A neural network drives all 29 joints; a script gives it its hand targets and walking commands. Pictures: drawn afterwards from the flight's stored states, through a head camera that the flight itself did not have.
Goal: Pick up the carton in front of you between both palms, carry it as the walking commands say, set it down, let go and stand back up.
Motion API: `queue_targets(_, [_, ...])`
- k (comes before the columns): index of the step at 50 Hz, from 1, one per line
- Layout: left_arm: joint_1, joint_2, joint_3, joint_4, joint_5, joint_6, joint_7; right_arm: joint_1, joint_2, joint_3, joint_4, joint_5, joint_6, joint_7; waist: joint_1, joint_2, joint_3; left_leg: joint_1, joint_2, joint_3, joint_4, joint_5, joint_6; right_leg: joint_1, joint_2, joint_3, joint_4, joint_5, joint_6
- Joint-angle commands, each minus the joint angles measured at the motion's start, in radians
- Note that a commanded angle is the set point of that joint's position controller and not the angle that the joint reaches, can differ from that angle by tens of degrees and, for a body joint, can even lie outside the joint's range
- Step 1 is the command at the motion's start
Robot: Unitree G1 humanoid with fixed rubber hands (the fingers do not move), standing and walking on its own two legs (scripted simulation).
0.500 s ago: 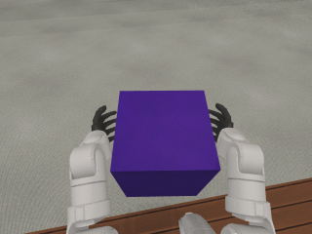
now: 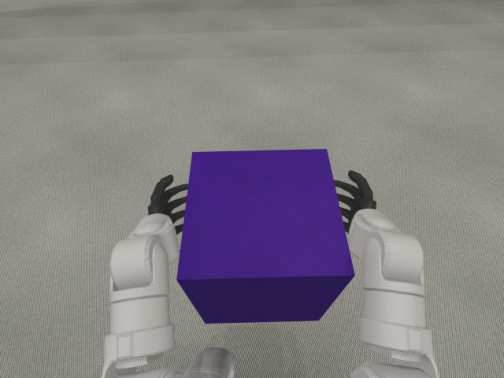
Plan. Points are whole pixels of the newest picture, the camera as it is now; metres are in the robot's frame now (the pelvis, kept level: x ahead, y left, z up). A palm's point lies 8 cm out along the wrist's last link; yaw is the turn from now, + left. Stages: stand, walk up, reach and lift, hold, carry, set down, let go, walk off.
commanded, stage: carry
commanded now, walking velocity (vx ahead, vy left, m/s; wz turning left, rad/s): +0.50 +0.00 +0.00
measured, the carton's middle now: (261, 243) +0.32 +0.02 +0.01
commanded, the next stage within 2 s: none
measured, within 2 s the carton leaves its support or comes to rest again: neither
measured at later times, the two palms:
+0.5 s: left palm (203, 99) +0.63 +0.16 +0.07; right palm (343, 107) +0.60 -0.14 +0.08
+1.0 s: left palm (223, 43) +0.83 +0.14 +0.10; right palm (341, 43) +0.85 -0.16 +0.09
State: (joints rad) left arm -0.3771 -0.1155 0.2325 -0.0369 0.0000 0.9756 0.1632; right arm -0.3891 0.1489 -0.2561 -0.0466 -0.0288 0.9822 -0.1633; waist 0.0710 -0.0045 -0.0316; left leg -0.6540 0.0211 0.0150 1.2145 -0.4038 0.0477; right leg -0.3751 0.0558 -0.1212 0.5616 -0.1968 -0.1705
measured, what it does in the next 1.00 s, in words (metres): walks ahead: left foot, then right foot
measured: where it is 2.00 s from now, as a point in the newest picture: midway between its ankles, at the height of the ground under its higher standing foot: (269, 164)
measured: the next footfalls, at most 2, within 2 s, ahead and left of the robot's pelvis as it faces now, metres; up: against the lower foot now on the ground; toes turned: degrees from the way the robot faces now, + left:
left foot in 0.28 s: +0.37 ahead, +0.10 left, -0.01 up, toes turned +4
right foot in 0.78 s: +0.61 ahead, -0.11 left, -0.01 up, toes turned -10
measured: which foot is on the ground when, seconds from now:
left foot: up 0.00-0.26, down 0.28-0.80, up 0.82-1.00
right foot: down 0.00-0.30, up 0.32-0.76, down 0.78-1.00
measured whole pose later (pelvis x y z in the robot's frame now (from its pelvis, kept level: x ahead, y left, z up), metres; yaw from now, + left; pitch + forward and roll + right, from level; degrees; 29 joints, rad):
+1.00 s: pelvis +0.59 -0.02 +0.01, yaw +1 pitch +5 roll +1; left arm -0.02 -0.13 0.07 -0.44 0.02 1.13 0.15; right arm -0.02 0.13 -0.06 -0.45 -0.03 1.14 -0.14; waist 0.03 0.01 -0.12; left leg -0.53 0.07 0.10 0.89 -0.30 -0.01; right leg -0.21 -0.04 -0.18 0.30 -0.19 -0.04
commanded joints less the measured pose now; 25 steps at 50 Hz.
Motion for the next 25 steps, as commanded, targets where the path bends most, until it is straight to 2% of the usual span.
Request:
queue_targets(1, [-0.604,-0.764,-0.676,-0.102,-0.238,-0.034,-0.066,-0.489,0.69,0.609,-0.05,0.083,-0.038,-0.005,-0.011,-0.113,-0.363,-0.158,0.03,0.027,-0.161,0.203,-0.013,0.423,-0.266,0.307,-0.178,0.475,-0.04])
queue_targets(5, [-0.542,-0.732,-0.645,-0.073,-0.204,-0.02,-0.059,-0.494,0.673,0.629,-0.079,0.098,-0.024,-0.001,0.01,-0.102,-0.304,-0.114,-0.004,0.09,-0.406,0.347,-0.013,0.442,-0.2,0.215,-0.158,0.617,-0.001])
queue_targets(9, [-0.518,-0.69,-0.617,-0.077,-0.174,0.001,-0.039,-0.487,0.642,0.621,-0.082,0.116,0.005,0.001,0.016,-0.119,-0.273,0.023,-0.058,0.16,-0.666,0.434,0.005,0.487,-0.172,0.139,-0.102,0.723,0.018])
queue_targets(10, [-0.506,-0.677,-0.607,-0.073,-0.165,0.007,-0.033,-0.477,0.629,0.615,-0.076,0.116,0.013,0.0,-0.002,-0.128,-0.285,0.11,-0.08,0.181,-0.714,0.45,0.011,0.477,-0.172,0.122,-0.055,0.784,0.024])
queue_targets(11, [-0.499,-0.668,-0.6,-0.069,-0.155,0.015,-0.027,-0.456,0.612,0.605,-0.062,0.112,0.02,-0.001,-0.042,-0.121,-0.318,0.244,-0.097,0.182,-0.759,0.461,0.024,0.449,-0.167,0.107,0.047,0.807,0.044])
queue_targets(12, [-0.496,-0.653,-0.591,-0.062,-0.144,0.023,-0.021,-0.438,0.6,0.594,-0.051,0.107,0.026,-0.002,-0.097,-0.097,-0.37,0.435,-0.067,0.161,-0.804,0.501,0.04,0.368,-0.15,0.076,0.193,0.708,0.078])
queue_targets(13, [-0.496,-0.639,-0.578,-0.056,-0.133,0.033,-0.014,-0.421,0.581,0.579,-0.035,0.103,0.032,-0.003,-0.136,0.004,-0.444,0.706,0.078,0.008,-0.73,0.649,0.085,0.151,-0.121,0.06,0.387,0.403,0.12])
queue_targets(14, [-0.496,-0.65,-0.583,-0.068,-0.132,0.043,-0.013,-0.421,0.562,0.563,-0.024,0.101,0.034,-0.008,-0.134,0.253,-0.532,0.935,0.354,-0.398,-0.675,0.878,0.211,-0.133,0.0,0.066,0.645,-0.26,0.155])
queue_targets(15, [-0.495,-0.647,-0.586,-0.063,-0.126,0.052,-0.009,-0.417,0.577,0.554,-0.008,0.107,0.038,-0.009,-0.155,0.27,-0.568,0.983,0.374,-0.598,-0.765,0.646,0.289,-0.291,0.035,0.143,0.816,-0.388,0.143])
queue_targets(16, [-0.509,-0.681,-0.572,-0.077,-0.128,0.044,-0.006,-0.477,0.642,0.6,-0.043,0.155,0.034,0.0,-0.13,0.186,-0.541,0.988,0.35,-0.566,-0.801,0.428,0.275,-0.4,-0.018,0.175,0.854,-0.324,0.116])
queue_targets(17, [-0.546,-0.716,-0.563,-0.079,-0.131,0.038,-0.008,-0.523,0.693,0.63,-0.065,0.184,0.024,0.014,-0.139,0.112,-0.475,0.893,0.313,-0.491,-0.827,0.379,0.229,-0.391,-0.066,0.175,0.802,-0.271,0.117])
queue_targets(18, [-0.577,-0.744,-0.564,-0.092,-0.127,0.028,-0.013,-0.584,0.747,0.659,-0.09,0.219,0.013,0.029,-0.146,0.059,-0.417,0.766,0.29,-0.415,-0.866,0.368,0.201,-0.358,-0.09,0.174,0.727,-0.217,0.129])
queue_targets(19, [-0.598,-0.764,-0.561,-0.086,-0.12,0.02,-0.017,-0.623,0.772,0.672,-0.1,0.238,0.005,0.042,-0.132,0.036,-0.383,0.685,0.268,-0.368,-0.9,0.322,0.174,-0.308,-0.103,0.165,0.655,-0.185,0.131])
queue_targets(21, [-0.571,-0.775,-0.556,-0.068,-0.087,0.004,-0.021,-0.644,0.788,0.702,-0.104,0.251,-0.007,0.059,-0.117,0.068,-0.378,0.634,0.256,-0.307,-0.927,0.293,0.169,-0.272,-0.103,0.123,0.57,-0.177,0.132])
queue_targets(25, [-0.521,-0.76,-0.586,-0.063,-0.06,-0.009,-0.021,-0.598,0.761,0.711,-0.088,0.253,-0.02,0.068,-0.123,0.109,-0.37,0.697,0.243,-0.205,-0.957,0.42,0.173,-0.303,-0.119,0.083,0.379,-0.092,0.158])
